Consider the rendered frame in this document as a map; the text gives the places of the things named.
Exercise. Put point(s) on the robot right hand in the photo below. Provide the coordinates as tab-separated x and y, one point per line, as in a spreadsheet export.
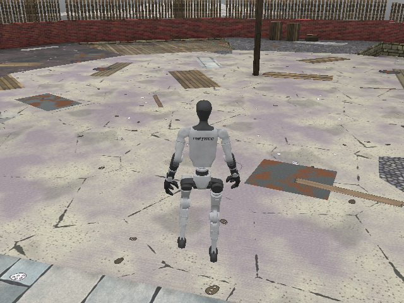
232	179

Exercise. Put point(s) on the right robot forearm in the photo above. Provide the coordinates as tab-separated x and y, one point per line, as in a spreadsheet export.
233	168

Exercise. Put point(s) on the robot left thigh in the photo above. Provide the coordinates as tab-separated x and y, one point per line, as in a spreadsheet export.
186	187

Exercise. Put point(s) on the left robot forearm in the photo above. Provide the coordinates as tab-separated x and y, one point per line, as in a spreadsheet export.
172	169

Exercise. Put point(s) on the robot left hand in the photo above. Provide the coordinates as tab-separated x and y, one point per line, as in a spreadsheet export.
167	186

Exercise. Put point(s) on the robot right upper arm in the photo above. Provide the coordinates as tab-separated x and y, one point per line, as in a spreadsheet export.
223	134

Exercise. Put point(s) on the left robot foot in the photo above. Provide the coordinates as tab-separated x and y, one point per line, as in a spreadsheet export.
181	243

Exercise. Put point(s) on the robot left upper arm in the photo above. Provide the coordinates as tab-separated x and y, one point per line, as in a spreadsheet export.
180	142

